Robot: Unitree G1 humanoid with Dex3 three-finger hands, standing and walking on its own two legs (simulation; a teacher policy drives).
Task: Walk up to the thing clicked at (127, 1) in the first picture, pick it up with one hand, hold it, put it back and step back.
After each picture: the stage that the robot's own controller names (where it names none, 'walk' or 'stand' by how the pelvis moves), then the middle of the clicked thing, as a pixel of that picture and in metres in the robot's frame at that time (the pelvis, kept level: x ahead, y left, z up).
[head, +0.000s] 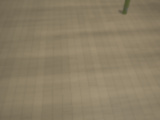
stand; (126, 5) +2.10 -0.73 -0.65
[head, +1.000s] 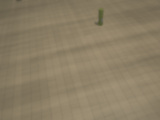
walk; (100, 17) +2.06 -0.18 -0.62
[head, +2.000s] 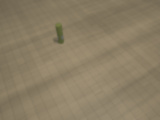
walk; (59, 33) +1.40 +0.27 -0.65
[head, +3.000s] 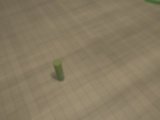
walk; (59, 71) +0.87 +0.24 -0.65
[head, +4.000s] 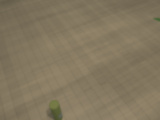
walk; (56, 111) +0.51 +0.22 -0.65
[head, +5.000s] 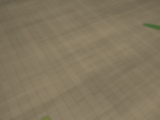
stand; out of the picture +0.41 +0.22 -0.65
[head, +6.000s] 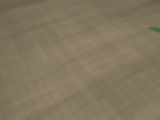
stand; out of the picture +0.38 +0.20 -0.66
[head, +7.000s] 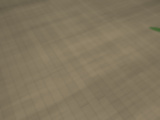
stand; out of the picture +0.39 +0.22 -0.66
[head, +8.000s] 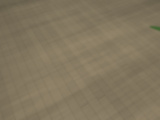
stand; out of the picture +0.37 +0.21 -0.66
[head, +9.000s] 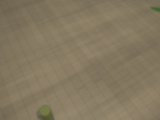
go down; (47, 115) +0.39 +0.21 -0.64
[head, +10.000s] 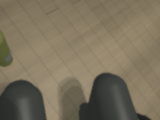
go down; out of the picture +0.46 +0.26 -0.23
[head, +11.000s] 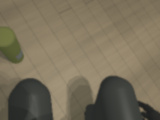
close in; (11, 48) +0.45 +0.26 -0.24
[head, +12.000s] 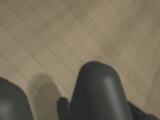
close in; out of the picture +0.43 +0.30 -0.16
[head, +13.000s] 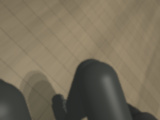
close; out of the picture +0.43 +0.31 -0.16
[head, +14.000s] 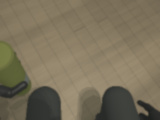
lift; (11, 74) +0.33 +0.22 -0.02
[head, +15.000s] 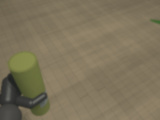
hold; (33, 88) +0.31 +0.16 +0.06
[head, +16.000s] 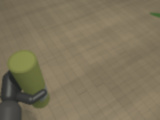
hold; (33, 84) +0.33 +0.16 +0.05
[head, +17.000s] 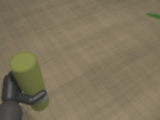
hold; (33, 86) +0.33 +0.16 +0.03
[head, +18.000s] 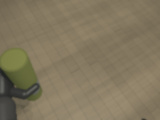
crouch; (25, 79) +0.36 +0.18 -0.02
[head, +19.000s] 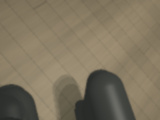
lower; out of the picture +0.48 +0.27 -0.07
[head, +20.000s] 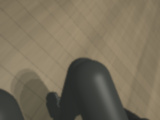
lower; out of the picture +0.45 +0.32 -0.17
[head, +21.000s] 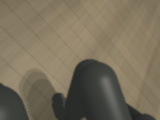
lower; out of the picture +0.43 +0.32 -0.16
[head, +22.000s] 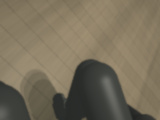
lower; out of the picture +0.42 +0.31 -0.16
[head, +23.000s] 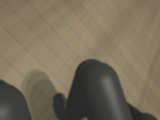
lower; out of the picture +0.42 +0.31 -0.16
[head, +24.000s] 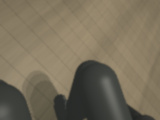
open; out of the picture +0.42 +0.31 -0.16
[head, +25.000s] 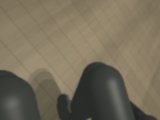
stand; out of the picture +0.40 +0.31 -0.17
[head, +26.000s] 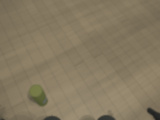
stand; (39, 96) +0.41 +0.22 -0.49
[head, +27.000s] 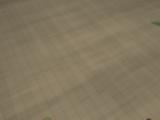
stand; out of the picture +0.40 +0.21 -0.60
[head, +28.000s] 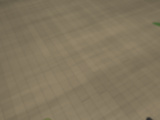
stand; out of the picture +0.39 +0.21 -0.60
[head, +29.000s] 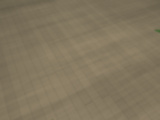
stand; out of the picture +0.40 +0.19 -0.64
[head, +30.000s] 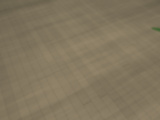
stand; out of the picture +0.40 +0.21 -0.66
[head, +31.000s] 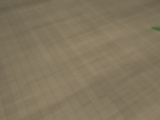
stand; out of the picture +0.38 +0.21 -0.66
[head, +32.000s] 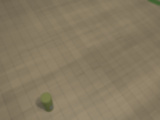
walk; (47, 103) +0.44 +0.18 -0.64
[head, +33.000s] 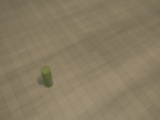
walk; (47, 77) +0.65 +0.24 -0.63
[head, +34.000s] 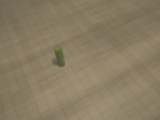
stand; (59, 56) +0.95 +0.26 -0.64
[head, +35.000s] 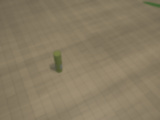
stand; (58, 62) +0.98 +0.20 -0.65
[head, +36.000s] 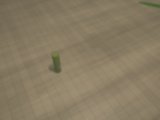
stand; (56, 62) +1.01 +0.22 -0.66
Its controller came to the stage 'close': yes
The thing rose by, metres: 0.68
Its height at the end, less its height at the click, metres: +0.00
